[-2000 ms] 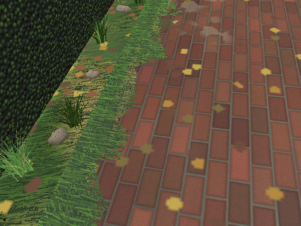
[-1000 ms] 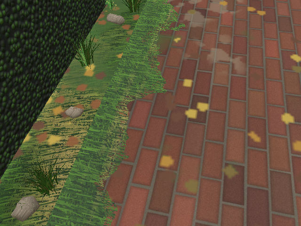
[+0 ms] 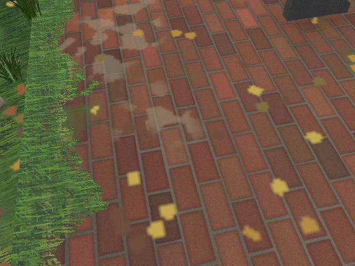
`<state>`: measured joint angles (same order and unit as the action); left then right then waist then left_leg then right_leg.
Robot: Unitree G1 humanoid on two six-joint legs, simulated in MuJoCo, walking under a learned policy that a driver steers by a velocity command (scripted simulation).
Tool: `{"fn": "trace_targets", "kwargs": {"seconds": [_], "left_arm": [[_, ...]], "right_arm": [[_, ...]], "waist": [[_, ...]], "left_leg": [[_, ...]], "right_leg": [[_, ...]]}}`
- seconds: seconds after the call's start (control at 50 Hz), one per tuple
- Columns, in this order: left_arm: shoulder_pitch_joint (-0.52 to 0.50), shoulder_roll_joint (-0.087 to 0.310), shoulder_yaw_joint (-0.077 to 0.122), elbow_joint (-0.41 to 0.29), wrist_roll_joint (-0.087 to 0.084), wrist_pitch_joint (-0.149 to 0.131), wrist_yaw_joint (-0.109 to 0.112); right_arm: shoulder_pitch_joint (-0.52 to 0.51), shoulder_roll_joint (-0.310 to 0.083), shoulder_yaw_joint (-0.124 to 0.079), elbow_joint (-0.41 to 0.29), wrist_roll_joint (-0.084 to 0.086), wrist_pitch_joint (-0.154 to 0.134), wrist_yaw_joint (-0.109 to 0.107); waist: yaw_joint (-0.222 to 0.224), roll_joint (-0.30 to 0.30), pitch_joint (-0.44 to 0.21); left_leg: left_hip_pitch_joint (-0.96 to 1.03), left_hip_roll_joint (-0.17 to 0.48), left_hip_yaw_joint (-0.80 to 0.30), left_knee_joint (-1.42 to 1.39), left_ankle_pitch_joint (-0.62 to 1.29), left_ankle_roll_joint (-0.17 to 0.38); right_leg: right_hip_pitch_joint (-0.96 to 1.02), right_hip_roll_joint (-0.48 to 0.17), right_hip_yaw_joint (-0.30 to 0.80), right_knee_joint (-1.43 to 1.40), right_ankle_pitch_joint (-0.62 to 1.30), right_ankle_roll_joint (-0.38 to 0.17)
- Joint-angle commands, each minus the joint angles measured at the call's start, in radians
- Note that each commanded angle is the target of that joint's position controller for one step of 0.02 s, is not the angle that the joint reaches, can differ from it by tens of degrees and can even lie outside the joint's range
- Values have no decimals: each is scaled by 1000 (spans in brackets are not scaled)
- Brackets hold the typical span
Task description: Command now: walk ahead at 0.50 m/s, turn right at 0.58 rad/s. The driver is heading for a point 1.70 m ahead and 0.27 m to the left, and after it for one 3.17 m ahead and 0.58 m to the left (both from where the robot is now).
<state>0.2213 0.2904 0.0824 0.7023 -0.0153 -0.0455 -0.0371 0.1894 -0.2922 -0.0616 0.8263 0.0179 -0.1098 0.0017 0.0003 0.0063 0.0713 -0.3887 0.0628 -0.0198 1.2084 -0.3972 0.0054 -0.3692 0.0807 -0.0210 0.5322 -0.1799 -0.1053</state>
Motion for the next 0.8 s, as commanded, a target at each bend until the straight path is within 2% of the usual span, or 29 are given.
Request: {"fn": "trace_targets", "kwargs": {"seconds": [0.02,0.08,0.12,0.18,0.24,0.28,0.32,0.34,0.36,0.38,0.4,0.42,0.44,0.46,0.48,0.5,0.54,0.58,0.6,0.64,0.7,0.76,0.8], "left_arm": [[5,107,25,-83,12,-24,13],[41,142,33,-72,3,-30,32],[73,152,36,-62,0,-25,44],[112,155,37,-47,-4,-16,52],[155,155,39,-25,-11,-11,53],[170,131,31,-9,-6,-8,58],[171,137,33,3,2,-2,59],[158,139,33,2,3,1,58],[140,120,25,-2,5,3,57],[130,94,10,-25,20,4,61],[278,51,-4,-17,7,-5,61],[303,80,-8,-8,18,-14,58],[197,139,6,-23,9,-14,54],[98,146,6,-45,14,-13,55],[38,139,7,-67,30,-14,57],[24,127,8,-79,39,-12,61],[50,80,-1,-80,32,-4,68],[45,64,-7,-82,27,5,78],[35,65,-8,-82,27,10,82],[1,70,-6,-82,25,22,84],[-80,66,-5,-102,20,32,81],[-130,74,-1,-120,13,18,70],[-100,82,6,-112,8,0,62]], "right_arm": [[4,-129,-34,-79,-18,-13,-1],[-44,-89,-26,-102,-35,11,-6],[-125,-70,-17,-128,-34,12,-6],[-225,-51,-6,-156,-25,5,7],[-283,-70,-9,-184,-12,-7,20],[-265,-84,-11,-177,-13,-17,33],[-235,-99,-16,-172,-13,-24,39],[-189,-112,-23,-161,-15,-26,37],[-98,-140,-38,-134,-29,-30,32],[35,-182,-45,-118,-50,-34,31],[142,-257,-67,-93,-60,-24,34],[164,-197,-52,-71,-20,-16,48],[93,-144,-34,-92,4,-7,47],[25,-116,-22,-114,-2,6,44],[-10,-103,-14,-119,-6,14,41],[-14,-97,-11,-117,-13,16,35],[-13,-125,-20,-108,-21,24,27],[-3,-167,-36,-105,-19,39,13],[0,-183,-43,-105,-13,49,6],[3,-189,-48,-107,1,70,-7],[9,-181,-49,-112,9,97,-20],[14,-175,-51,-123,6,120,-27],[-10,-168,-50,-140,10,130,-32]], "waist": [[-17,-35,-130],[-16,-30,-100],[12,-47,-77],[55,-81,-62],[77,-94,-54],[76,-107,-63],[63,-139,-54],[35,-152,-67],[-13,-133,-121],[-67,-70,-268],[-38,192,-426],[-36,268,-443],[-46,156,-305],[-43,53,-218],[-29,7,-146],[-8,13,-137],[21,76,-152],[26,96,-185],[24,94,-204],[15,90,-220],[-6,106,-191],[-20,135,-162],[6,148,-158]], "left_leg": [[-234,66,-67,-74,100,-7],[-236,46,-38,-217,196,-57],[-242,23,-35,-372,323,-73],[-173,-26,-27,-582,480,-72],[-147,-48,-44,-669,496,-57],[-151,-38,-44,-708,483,-33],[-139,-37,-23,-715,395,5],[-80,-55,7,-737,356,33],[49,-72,26,-771,395,69],[299,45,-99,-711,606,136],[673,254,-476,-713,682,330],[720,317,-705,-839,654,369],[614,285,-603,-835,583,322],[476,238,-475,-841,642,283],[353,203,-396,-851,758,272],[291,166,-344,-860,848,255],[235,118,-282,-868,942,247],[214,114,-265,-866,985,259],[206,112,-265,-865,953,256],[177,95,-268,-867,825,232],[144,70,-307,-869,574,204],[167,64,-384,-840,457,194],[191,49,-432,-792,462,171]], "right_leg": [[260,-261,398,-296,193,-191],[177,-228,315,-317,297,-192],[158,-196,280,-313,273,-165],[132,-163,265,-296,169,-120],[176,-191,328,-251,119,-108],[267,-232,348,-207,119,-102],[331,-268,363,-171,217,-91],[349,-261,348,-121,350,-78],[360,-205,299,16,543,-47],[264,-148,245,253,484,-3],[-80,5,154,650,57,96],[-230,33,179,779,-427,122],[-299,-32,190,834,-390,125],[-293,-69,152,802,-330,131],[-283,-95,128,735,-292,138],[-233,-120,126,660,-262,139],[-169,-113,107,536,-248,154],[-141,-91,90,432,-224,174],[-123,-83,90,391,-186,180],[-88,-68,96,322,-96,188],[-66,-50,113,227,-50,191],[-43,-30,127,110,-79,184],[24,-29,126,-42,-34,166]]}}
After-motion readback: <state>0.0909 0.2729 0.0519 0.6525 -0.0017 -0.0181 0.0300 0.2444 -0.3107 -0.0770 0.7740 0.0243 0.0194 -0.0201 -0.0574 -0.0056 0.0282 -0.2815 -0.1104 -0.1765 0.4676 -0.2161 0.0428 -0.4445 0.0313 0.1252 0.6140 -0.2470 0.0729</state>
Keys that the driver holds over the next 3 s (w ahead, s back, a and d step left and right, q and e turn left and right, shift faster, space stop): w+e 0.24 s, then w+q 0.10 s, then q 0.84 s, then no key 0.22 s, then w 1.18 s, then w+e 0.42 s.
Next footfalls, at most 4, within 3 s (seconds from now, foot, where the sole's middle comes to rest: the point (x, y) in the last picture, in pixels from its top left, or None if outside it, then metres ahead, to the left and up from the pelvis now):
0.36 left None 0.41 0.11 -0.77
0.84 right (219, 255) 0.48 -0.10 -0.77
1.26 left None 0.40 0.15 -0.77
1.76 right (202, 238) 0.54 -0.05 -0.77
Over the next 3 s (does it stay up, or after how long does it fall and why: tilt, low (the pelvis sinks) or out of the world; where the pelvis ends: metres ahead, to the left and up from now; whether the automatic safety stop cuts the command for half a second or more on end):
stays up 1.06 0.23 0.01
